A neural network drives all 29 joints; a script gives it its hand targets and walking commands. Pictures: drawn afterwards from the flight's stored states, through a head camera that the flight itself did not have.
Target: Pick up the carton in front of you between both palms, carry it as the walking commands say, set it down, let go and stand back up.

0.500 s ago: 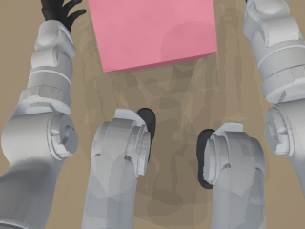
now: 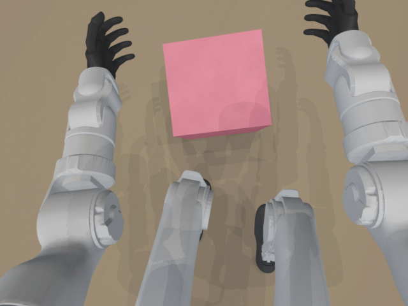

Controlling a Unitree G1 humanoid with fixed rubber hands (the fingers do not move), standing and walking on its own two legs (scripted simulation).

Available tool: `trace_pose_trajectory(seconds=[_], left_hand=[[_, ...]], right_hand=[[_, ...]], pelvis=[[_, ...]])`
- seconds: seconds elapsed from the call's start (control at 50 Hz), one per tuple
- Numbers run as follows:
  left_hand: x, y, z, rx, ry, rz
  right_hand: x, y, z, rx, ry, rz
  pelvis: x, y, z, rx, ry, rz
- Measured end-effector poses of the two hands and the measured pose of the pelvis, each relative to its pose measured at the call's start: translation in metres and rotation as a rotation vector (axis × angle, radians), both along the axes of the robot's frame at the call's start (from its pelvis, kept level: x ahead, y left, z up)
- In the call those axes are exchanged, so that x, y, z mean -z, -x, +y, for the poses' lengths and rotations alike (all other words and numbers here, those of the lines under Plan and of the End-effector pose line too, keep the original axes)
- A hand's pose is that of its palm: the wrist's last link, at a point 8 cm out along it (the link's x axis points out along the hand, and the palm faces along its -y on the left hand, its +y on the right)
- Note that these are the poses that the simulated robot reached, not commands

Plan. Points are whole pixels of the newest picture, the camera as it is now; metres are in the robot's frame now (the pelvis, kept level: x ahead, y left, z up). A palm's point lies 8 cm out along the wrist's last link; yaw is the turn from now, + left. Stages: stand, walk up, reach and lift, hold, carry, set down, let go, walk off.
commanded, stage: set down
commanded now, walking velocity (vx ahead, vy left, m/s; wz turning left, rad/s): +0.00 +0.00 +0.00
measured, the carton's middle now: (218, 95) +0.50 +0.09 -0.36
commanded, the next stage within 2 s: let go in 0.46 s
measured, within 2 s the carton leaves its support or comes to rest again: neither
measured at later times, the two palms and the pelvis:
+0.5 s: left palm (21, 41) +0.45 +0.29 +0.04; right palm out of the picture +0.55 -0.09 +0.05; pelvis +0.02 -0.01 +0.14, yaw +1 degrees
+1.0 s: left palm out of the picture +0.34 +0.29 +0.16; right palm out of the picture +0.41 -0.14 +0.15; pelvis +0.07 +0.03 +0.25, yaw +1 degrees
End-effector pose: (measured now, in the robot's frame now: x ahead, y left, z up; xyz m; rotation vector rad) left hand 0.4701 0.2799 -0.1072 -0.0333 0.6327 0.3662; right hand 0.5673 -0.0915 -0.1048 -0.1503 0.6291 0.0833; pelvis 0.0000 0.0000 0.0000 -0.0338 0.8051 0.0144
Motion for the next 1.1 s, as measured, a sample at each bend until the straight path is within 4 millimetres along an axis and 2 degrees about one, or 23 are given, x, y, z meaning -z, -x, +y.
trace_pose_trajectory(seconds=[0.14, 0.3, 0.44, 0.56, 0.66, 0.84, 0.98, 1.1], left_hand=[[-0.044, 0.010, 0.006, -0.003, -0.007, 0.001], [-0.101, 0.019, 0.021, -0.028, 0.011, -0.006], [-0.136, 0.020, 0.016, -0.011, 0.035, -0.006], [-0.162, 0.026, 0.010, 0.021, 0.019, 0.012], [-0.183, 0.041, 0.009, 0.089, -0.015, 0.045], [-0.226, 0.094, 0.010, 0.260, -0.064, 0.154], [-0.266, 0.128, 0.015, 0.275, -0.076, 0.159], [-0.293, 0.164, 0.004, 0.256, -0.060, 0.167]], right_hand=[[-0.027, 0.015, -0.002, -0.016, -0.001, -0.005], [-0.086, 0.012, 0.011, -0.054, 0.005, 0.001], [-0.135, 0.010, 0.004, -0.037, 0.030, 0.009], [-0.164, 0.021, -0.006, -0.019, 0.037, 0.017], [-0.179, 0.048, -0.017, 0.016, 0.066, 0.034], [-0.218, 0.130, -0.042, 0.115, 0.116, 0.095], [-0.255, 0.158, -0.043, 0.082, 0.105, 0.090], [-0.281, 0.184, -0.058, 0.071, 0.094, 0.094]], pelvis=[[-0.036, -0.009, -0.001, 0.013, -0.019, 0.028], [-0.082, -0.014, -0.006, 0.003, -0.025, 0.015], [-0.120, -0.017, -0.007, -0.008, -0.011, -0.009], [-0.152, -0.021, -0.003, -0.002, -0.006, -0.039], [-0.177, -0.027, 0.003, 0.001, -0.004, -0.074], [-0.224, -0.050, 0.018, 0.001, 0.000, -0.226], [-0.249, -0.070, 0.027, -0.012, -0.009, -0.361], [-0.267, -0.089, 0.027, -0.022, -0.021, -0.470]])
